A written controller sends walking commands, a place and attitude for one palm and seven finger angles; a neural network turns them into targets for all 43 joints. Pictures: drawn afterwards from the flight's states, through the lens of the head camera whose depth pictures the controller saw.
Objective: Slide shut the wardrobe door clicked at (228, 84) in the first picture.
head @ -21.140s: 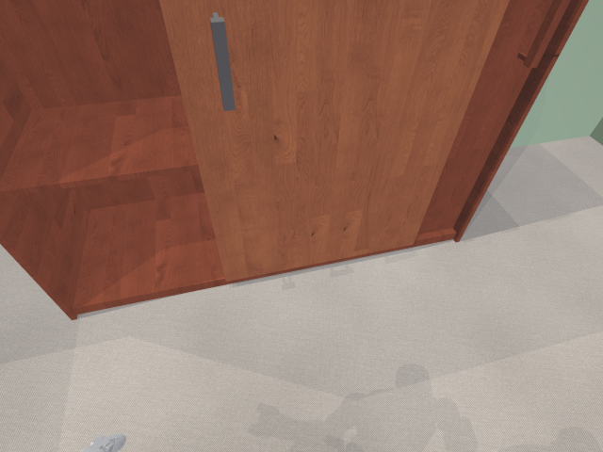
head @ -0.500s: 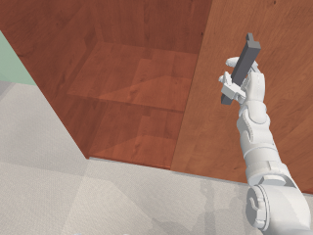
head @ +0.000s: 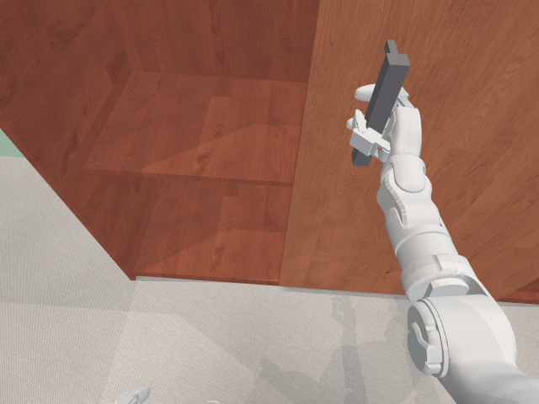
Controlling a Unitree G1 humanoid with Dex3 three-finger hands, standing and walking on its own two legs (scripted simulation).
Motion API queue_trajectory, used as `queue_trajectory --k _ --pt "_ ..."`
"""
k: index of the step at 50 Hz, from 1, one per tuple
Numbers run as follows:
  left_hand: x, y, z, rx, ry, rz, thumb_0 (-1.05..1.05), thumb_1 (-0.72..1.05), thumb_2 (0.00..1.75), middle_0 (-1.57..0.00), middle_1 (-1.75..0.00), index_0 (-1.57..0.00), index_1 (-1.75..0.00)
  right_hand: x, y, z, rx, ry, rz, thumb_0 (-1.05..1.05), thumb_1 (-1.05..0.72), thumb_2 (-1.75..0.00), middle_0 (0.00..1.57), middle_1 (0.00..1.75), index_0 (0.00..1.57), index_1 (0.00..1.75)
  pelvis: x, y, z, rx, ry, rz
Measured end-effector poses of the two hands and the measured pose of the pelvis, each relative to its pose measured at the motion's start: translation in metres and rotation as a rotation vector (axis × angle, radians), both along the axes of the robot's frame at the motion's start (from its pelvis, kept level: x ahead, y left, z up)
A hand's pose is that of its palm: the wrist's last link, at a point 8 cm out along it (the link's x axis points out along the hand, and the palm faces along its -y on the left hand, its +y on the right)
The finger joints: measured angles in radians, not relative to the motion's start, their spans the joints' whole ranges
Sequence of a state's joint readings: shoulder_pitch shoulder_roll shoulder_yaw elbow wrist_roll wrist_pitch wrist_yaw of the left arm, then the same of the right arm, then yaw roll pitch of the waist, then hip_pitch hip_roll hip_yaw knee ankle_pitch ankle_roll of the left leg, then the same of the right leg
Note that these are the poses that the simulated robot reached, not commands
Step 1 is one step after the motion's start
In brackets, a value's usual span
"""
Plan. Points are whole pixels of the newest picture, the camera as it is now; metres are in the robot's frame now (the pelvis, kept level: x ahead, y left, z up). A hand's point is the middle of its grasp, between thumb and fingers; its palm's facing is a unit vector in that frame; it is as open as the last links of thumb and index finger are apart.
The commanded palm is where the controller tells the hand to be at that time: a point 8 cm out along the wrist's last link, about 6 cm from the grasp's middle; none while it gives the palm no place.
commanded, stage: tug the door sideways, standing still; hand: right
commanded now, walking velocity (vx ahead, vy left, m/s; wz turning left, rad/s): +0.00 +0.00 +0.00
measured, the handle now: (374, 108) +0.52 -0.10 +0.15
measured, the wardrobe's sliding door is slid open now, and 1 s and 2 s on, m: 0.55 0.50 0.31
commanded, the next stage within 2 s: step sideways, sliding the door along in 0.28 s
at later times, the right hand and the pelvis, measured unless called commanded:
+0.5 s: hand (338, 131) +0.48 -0.05 +0.14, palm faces -0.05 +1.00 -0.09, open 5.9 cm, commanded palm +0.47 -0.09 +0.15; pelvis -0.01 +0.00 +0.00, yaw +2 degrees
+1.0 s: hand (328, 129) +0.48 -0.03 +0.14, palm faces +0.06 +0.99 -0.10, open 5.8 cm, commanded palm +0.46 -0.02 +0.14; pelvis +0.01 +0.09 +0.01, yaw -2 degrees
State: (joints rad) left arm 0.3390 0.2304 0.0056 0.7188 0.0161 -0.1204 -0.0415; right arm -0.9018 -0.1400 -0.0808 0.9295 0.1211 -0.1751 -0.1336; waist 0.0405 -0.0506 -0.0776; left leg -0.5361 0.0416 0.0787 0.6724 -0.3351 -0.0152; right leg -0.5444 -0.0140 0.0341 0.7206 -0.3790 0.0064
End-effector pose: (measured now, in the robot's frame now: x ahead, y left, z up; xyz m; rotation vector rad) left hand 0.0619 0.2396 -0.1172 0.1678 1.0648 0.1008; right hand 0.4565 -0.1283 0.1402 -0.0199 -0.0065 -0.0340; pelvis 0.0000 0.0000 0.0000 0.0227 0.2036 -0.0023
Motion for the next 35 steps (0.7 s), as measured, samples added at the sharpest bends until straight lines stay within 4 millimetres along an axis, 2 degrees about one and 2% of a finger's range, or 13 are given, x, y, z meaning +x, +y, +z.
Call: queue_trajectory --k 9,15,20,28,35 --pt "-0.038 -0.005 -0.007 -0.016 0.079 0.003 0.00 0.90 0.90 -0.20 -0.30 -0.20 -0.30 0.000 0.007 -0.001 -0.005 -0.021 -0.002 0.00 -0.67 -0.84 0.45 1.40 0.42 1.40 -0.007 -0.002 -0.003 0.000 0.009 -0.004" --pt "-0.047 -0.007 -0.010 -0.024 0.101 0.000 0.00 0.91 0.90 -0.20 -0.30 -0.20 -0.30 0.000 0.015 -0.001 -0.009 -0.034 0.004 0.00 -0.67 -0.85 0.45 1.40 0.41 1.40 -0.009 -0.002 -0.004 0.000 0.019 -0.006" --pt "-0.043 -0.007 -0.010 -0.024 0.085 -0.006 0.00 0.91 0.90 -0.20 -0.30 -0.20 -0.30 0.000 0.024 -0.001 -0.004 -0.035 0.011 0.00 -0.68 -0.84 0.45 1.40 0.41 1.40 -0.009 -0.002 -0.005 0.000 0.022 -0.004" --pt "-0.021 0.008 -0.002 0.042 0.002 0.160 0.00 0.90 0.90 -0.20 -0.30 -0.20 -0.30 0.004 0.029 0.004 -0.090 -0.010 0.107 0.01 -0.63 -0.77 0.45 1.40 0.39 1.40 -0.010 0.000 0.004 -0.014 -0.086 0.061" --pt "-0.006 0.027 -0.016 0.012 0.004 0.130 0.00 0.90 0.90 -0.20 -0.30 -0.20 -0.30 0.003 0.034 0.006 -0.126 0.005 0.075 -0.01 -0.62 -0.77 0.45 1.40 0.39 1.40 -0.007 0.029 0.001 -0.024 -0.167 0.060"
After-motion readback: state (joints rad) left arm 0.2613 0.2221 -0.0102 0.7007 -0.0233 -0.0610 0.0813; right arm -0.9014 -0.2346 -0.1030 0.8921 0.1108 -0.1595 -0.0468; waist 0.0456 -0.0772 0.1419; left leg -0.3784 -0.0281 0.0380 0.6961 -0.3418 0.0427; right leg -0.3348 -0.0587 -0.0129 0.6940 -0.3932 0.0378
